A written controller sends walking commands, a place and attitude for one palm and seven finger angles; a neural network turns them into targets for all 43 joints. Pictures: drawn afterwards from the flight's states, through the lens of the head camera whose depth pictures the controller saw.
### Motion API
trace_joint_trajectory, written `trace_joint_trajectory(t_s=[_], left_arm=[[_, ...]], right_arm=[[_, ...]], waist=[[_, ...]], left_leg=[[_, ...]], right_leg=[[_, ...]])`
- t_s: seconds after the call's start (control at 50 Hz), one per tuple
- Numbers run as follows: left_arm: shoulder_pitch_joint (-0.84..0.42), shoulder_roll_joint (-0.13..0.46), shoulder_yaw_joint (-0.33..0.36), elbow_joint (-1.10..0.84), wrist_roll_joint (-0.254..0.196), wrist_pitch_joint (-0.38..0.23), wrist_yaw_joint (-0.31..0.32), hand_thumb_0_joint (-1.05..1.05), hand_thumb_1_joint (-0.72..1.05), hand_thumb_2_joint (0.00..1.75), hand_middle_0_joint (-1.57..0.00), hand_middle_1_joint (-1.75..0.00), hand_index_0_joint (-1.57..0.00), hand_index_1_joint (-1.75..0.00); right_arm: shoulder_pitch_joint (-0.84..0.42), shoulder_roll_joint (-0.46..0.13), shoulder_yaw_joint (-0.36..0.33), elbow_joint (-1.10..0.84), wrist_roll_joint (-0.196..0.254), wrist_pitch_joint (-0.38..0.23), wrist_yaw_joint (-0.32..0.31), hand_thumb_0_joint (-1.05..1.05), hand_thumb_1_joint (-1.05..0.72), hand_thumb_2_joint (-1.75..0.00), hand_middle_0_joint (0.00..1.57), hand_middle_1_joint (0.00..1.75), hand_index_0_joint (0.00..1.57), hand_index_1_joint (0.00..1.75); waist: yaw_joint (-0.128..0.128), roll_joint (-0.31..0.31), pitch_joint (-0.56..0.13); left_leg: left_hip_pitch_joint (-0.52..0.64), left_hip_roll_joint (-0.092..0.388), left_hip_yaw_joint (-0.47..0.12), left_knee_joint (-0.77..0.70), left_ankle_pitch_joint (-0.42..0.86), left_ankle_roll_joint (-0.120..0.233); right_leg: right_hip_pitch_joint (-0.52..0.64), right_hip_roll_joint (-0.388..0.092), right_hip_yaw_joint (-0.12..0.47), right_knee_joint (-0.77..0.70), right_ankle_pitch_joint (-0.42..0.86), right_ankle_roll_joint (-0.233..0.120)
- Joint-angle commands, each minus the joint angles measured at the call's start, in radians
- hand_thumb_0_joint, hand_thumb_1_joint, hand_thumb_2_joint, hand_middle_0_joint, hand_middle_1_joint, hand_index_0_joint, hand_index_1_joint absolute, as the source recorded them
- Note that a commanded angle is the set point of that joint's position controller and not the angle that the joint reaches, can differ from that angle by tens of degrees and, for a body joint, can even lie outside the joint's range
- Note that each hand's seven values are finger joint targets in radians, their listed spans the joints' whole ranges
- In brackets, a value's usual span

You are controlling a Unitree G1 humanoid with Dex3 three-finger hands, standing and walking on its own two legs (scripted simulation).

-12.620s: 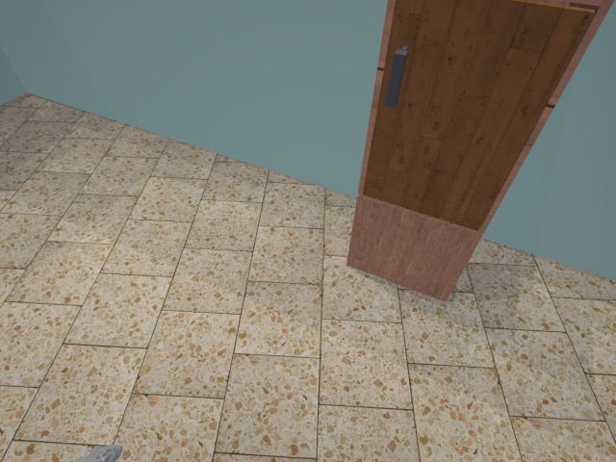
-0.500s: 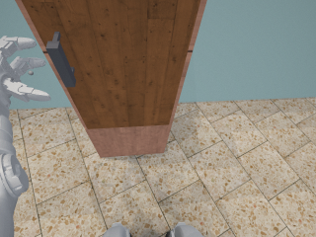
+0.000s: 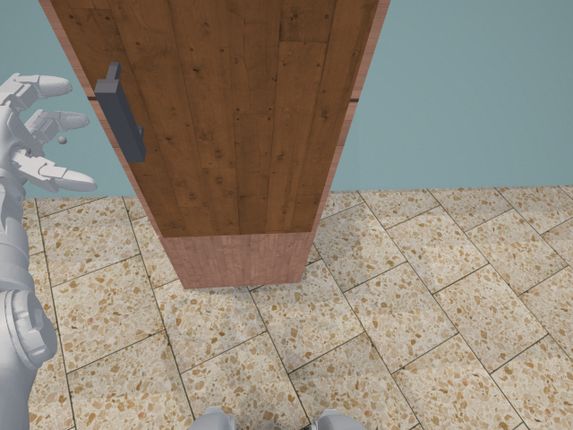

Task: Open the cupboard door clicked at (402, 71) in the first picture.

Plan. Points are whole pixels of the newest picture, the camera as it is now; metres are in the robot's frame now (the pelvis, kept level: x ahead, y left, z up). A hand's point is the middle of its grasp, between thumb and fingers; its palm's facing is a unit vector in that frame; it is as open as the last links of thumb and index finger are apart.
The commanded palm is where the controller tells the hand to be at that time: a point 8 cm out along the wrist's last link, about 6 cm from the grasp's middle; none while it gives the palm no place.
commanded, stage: move the hooked fingers beside the handle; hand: left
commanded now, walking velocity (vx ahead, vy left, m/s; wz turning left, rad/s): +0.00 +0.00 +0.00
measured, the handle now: (125, 114) +0.52 +0.21 +0.11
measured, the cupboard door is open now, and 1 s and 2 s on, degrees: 0 0 0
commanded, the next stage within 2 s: slide the fingers in behind the handle in 0.32 s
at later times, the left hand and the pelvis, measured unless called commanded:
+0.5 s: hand (68, 133) +0.48 +0.27 +0.11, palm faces +0.04 -1.00 -0.02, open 14.0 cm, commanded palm +0.46 +0.31 +0.11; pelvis -0.01 -0.01 +0.00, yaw +0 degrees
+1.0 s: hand (87, 137) +0.48 +0.25 +0.10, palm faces +0.07 -1.00 -0.02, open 14.0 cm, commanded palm +0.47 +0.27 +0.11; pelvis +0.00 +0.00 +0.00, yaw +1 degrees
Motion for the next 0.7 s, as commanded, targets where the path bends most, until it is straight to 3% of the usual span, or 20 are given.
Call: trace_joint_trajectory(t_s=[0.0, 0.02, 0.04, 0.12, 0.18, 0.2, 0.22, 0.3, 0.36, 0.38, 0.44, 0.5, 0.56, 0.62, 0.64, 0.68], left_arm=[[-0.425, 0.281, 0.029, -0.229, -0.034, -0.065, 0.006, 0.0, -0.5, 0.3, -0.3, -1.2, -0.3, -1.2], [-0.434, 0.252, 0.002, -0.205, -0.033, -0.059, 0.007, 0.0, -0.5, 0.3, -0.3, -1.2, -0.3, -1.2], [-0.443, 0.262, 0.004, -0.184, -0.026, -0.054, 0.013, 0.0, -0.5, 0.3, -0.3, -1.2, -0.3, -1.2], [-0.483, 0.259, -0.007, -0.191, -0.01, -0.061, 0.029, 0.0, -0.5, 0.3, -0.3, -1.2, -0.3, -1.2], [-0.486, 0.299, 0.026, -0.177, -0.014, -0.072, 0.033, 0.0, -0.5, 0.3, -0.3, -1.2, -0.3, -1.2], [-0.507, 0.311, 0.024, -0.179, -0.008, -0.073, 0.034, 0.0, -0.5, 0.3, -0.3, -1.2, -0.3, -1.2], [-0.514, 0.285, 0.0, -0.157, -0.003, -0.068, 0.033, 0.0, -0.5, 0.3, -0.3, -1.2, -0.3, -1.2], [-0.506, 0.369, 0.055, -0.124, 0.003, -0.063, 0.027, 0.0, -0.5, 0.3, -0.3, -1.2, -0.3, -1.2], [-0.502, 0.364, 0.051, -0.154, 0.0, -0.071, 0.014, 0.0, -0.5, 0.3, -0.3, -1.2, -0.3, -1.2], [-0.474, 0.389, 0.073, -0.158, -0.001, -0.072, 0.009, 0.0, -0.5, 0.3, -0.3, -1.2, -0.3, -1.2], [-0.471, 0.32, 0.018, -0.133, -0.011, -0.056, -0.009, 0.0, -0.5, 0.3, -0.3, -1.2, -0.3, -1.2], [-0.466, 0.337, 0.042, -0.151, -0.024, -0.052, -0.013, 0.0, -0.5, 0.3, -0.3, -1.2, -0.3, -1.2], [-0.453, 0.303, 0.03, -0.197, -0.033, -0.059, -0.007, 0.0, -0.5, 0.3, -0.3, -1.2, -0.3, -1.2], [-0.471, 0.292, 0.012, -0.172, -0.022, -0.049, 0.011, 0.0, -0.5, 0.3, -0.3, -1.2, -0.3, -1.2], [-0.487, 0.274, -0.005, -0.183, -0.017, -0.048, 0.019, 0.0, -0.5, 0.3, -0.3, -1.2, -0.3, -1.2], [-0.503, 0.286, 0.011, -0.199, -0.013, -0.057, 0.039, 0.0, -0.5, 0.3, -0.3, -1.2, -0.3, -1.2]], right_arm=[[0.123, -0.19, -0.073, -0.057, 0.0, -0.018, -0.018, 0.0, -0.9, -0.9, 0.2, 0.3, 0.2, 0.3], [0.116, -0.187, -0.068, -0.057, 0.001, -0.019, -0.017, 0.0, -0.9, -0.9, 0.2, 0.3, 0.2, 0.3], [0.113, -0.189, -0.067, -0.055, 0.002, -0.02, -0.019, 0.0, -0.9, -0.9, 0.2, 0.3, 0.2, 0.3], [0.115, -0.189, -0.065, -0.056, -0.002, -0.027, -0.022, 0.0, -0.9, -0.9, 0.2, 0.3, 0.2, 0.3], [0.118, -0.192, -0.063, -0.054, -0.002, -0.029, -0.023, 0.0, -0.9, -0.9, 0.2, 0.3, 0.2, 0.3], [0.118, -0.193, -0.06, -0.055, -0.002, -0.03, -0.024, 0.0, -0.9, -0.9, 0.2, 0.3, 0.2, 0.3], [0.117, -0.189, -0.059, -0.051, 0.0, -0.031, -0.023, 0.0, -0.9, -0.9, 0.2, 0.3, 0.2, 0.3], [0.128, -0.197, -0.056, -0.054, 0.0, -0.031, -0.028, 0.0, -0.9, -0.9, 0.2, 0.3, 0.2, 0.3], [0.138, -0.193, -0.058, -0.06, -0.002, -0.029, -0.026, 0.0, -0.9, -0.9, 0.2, 0.3, 0.2, 0.3], [0.138, -0.194, -0.059, -0.062, -0.002, -0.026, -0.025, 0.0, -0.9, -0.9, 0.2, 0.3, 0.2, 0.3], [0.138, -0.192, -0.059, -0.061, 0.002, -0.02, -0.023, 0.0, -0.9, -0.9, 0.2, 0.3, 0.2, 0.3], [0.148, -0.197, -0.065, -0.056, 0.0, -0.018, -0.025, 0.0, -0.9, -0.9, 0.2, 0.3, 0.2, 0.3], [0.153, -0.192, -0.068, -0.056, -0.003, -0.017, -0.02, 0.0, -0.9, -0.9, 0.2, 0.3, 0.2, 0.3], [0.146, -0.19, -0.065, -0.051, 0.0, -0.013, -0.018, 0.0, -0.9, -0.9, 0.2, 0.3, 0.2, 0.3], [0.148, -0.19, -0.067, -0.05, 0.0, -0.015, -0.018, 0.0, -0.9, -0.9, 0.2, 0.3, 0.2, 0.3], [0.149, -0.191, -0.068, -0.046, -0.004, -0.018, -0.017, 0.0, -0.9, -0.9, 0.2, 0.3, 0.2, 0.3]], waist=[[-0.006, 0.154, -0.409], [-0.015, 0.141, -0.373], [-0.018, 0.122, -0.341], [-0.022, 0.151, -0.384], [-0.016, 0.126, -0.402], [-0.021, 0.137, -0.404], [-0.033, 0.13, -0.385], [-0.022, 0.107, -0.407], [-0.018, 0.137, -0.448], [-0.003, 0.157, -0.465], [-0.028, 0.121, -0.399], [-0.018, 0.134, -0.421], [-0.015, 0.15, -0.44], [-0.026, 0.135, -0.377], [-0.034, 0.136, -0.371], [-0.027, 0.174, -0.4]], left_leg=[[0.421, -0.033, -0.1, -0.077, 0.409, 0.001], [0.39, -0.036, -0.097, -0.082, 0.369, 0.003], [0.36, -0.036, -0.099, -0.086, 0.33, 0.005], [0.381, -0.038, -0.104, -0.08, 0.335, 0.002], [0.364, -0.039, -0.102, -0.072, 0.341, 0.004], [0.358, -0.038, -0.103, -0.071, 0.331, 0.003], [0.347, -0.04, -0.099, -0.071, 0.307, 0.006], [0.291, -0.044, -0.089, -0.062, 0.297, 0.012], [0.32, -0.045, -0.088, -0.054, 0.348, 0.012], [0.324, -0.045, -0.085, -0.052, 0.357, 0.009], [0.299, -0.043, -0.084, -0.06, 0.314, 0.014], [0.315, -0.043, -0.084, -0.062, 0.32, 0.014], [0.356, -0.041, -0.085, -0.06, 0.366, 0.014], [0.313, -0.041, -0.087, -0.072, 0.306, 0.014], [0.32, -0.04, -0.091, -0.076, 0.296, 0.014], [0.356, -0.038, -0.097, -0.075, 0.309, 0.009]], right_leg=[[0.034, 0.053, 0.029, -0.067, 0.309, -0.021], [0.028, 0.053, 0.029, -0.071, 0.29, -0.019], [0.022, 0.051, 0.029, -0.073, 0.267, -0.019], [0.015, 0.047, 0.032, -0.062, 0.263, -0.02], [0.042, 0.048, 0.038, -0.058, 0.284, -0.018], [0.036, 0.046, 0.038, -0.056, 0.275, -0.018], [0.024, 0.047, 0.04, -0.061, 0.261, -0.015], [0.077, 0.046, 0.053, -0.056, 0.286, -0.012], [0.091, 0.05, 0.051, -0.045, 0.327, -0.016], [0.097, 0.049, 0.052, -0.045, 0.334, -0.015], [0.067, 0.053, 0.047, -0.061, 0.3, -0.012], [0.073, 0.052, 0.047, -0.064, 0.303, -0.014], [0.066, 0.056, 0.042, -0.06, 0.324, -0.02], [0.047, 0.054, 0.04, -0.07, 0.278, -0.015], [0.031, 0.053, 0.038, -0.073, 0.261, -0.015], [0.017, 0.053, 0.036, -0.069, 0.252, -0.018]])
